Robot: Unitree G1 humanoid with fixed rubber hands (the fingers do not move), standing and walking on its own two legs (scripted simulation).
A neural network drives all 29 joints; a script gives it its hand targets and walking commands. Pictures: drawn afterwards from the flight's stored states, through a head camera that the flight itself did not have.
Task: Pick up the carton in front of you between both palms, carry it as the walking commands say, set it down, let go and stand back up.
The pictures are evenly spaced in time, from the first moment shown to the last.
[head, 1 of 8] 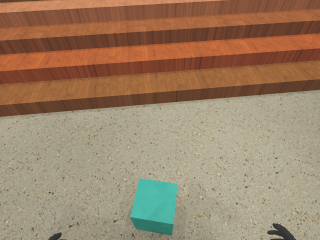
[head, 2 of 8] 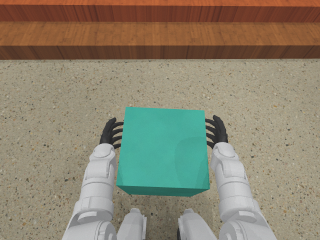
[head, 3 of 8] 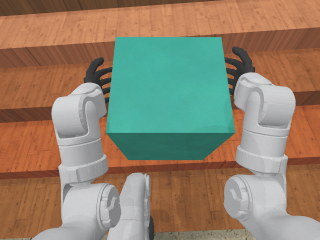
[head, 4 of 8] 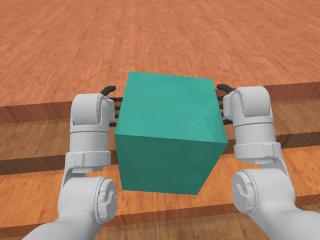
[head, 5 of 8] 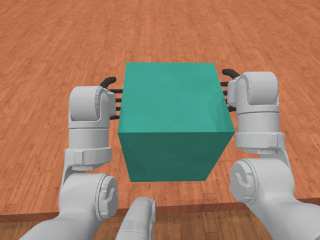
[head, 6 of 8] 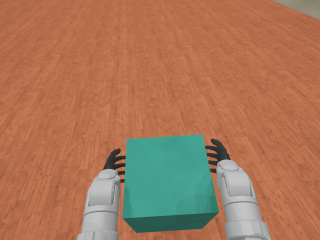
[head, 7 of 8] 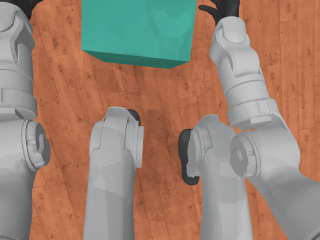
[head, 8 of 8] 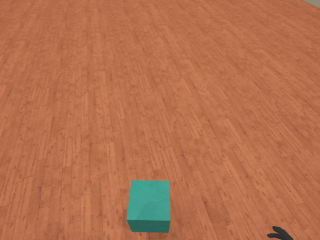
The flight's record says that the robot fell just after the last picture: no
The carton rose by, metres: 1.83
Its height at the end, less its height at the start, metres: +1.09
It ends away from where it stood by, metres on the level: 4.81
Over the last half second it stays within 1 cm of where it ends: yes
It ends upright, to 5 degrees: yes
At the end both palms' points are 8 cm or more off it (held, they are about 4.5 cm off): yes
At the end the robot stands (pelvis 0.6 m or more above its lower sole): yes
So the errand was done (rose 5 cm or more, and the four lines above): yes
